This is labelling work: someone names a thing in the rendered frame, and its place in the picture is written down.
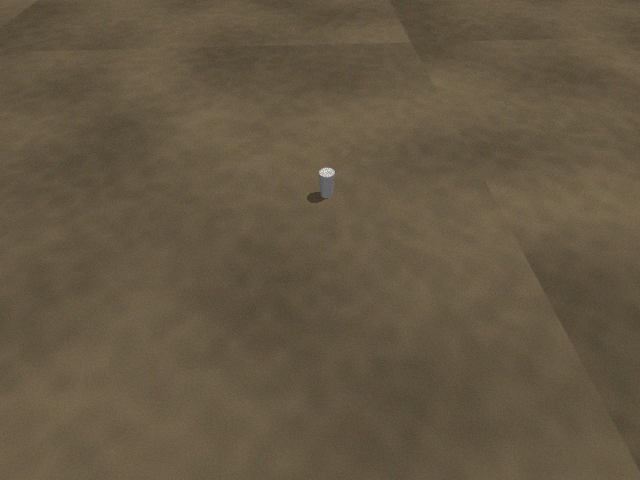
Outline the cup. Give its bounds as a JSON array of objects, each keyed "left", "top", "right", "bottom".
[{"left": 319, "top": 167, "right": 335, "bottom": 198}]

